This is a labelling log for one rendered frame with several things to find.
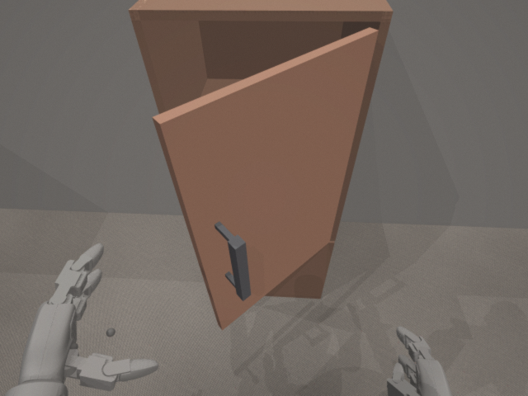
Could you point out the robot left forearm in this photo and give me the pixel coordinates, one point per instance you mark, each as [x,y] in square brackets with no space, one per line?
[39,387]

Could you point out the robot left hand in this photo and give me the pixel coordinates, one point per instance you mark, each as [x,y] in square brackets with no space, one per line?
[47,354]

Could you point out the robot right hand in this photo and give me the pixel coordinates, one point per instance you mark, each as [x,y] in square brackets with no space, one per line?
[427,377]

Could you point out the cupboard door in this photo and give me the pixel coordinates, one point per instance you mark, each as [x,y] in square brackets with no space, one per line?
[267,157]

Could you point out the handle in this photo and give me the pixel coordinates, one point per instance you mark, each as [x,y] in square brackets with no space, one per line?
[239,260]

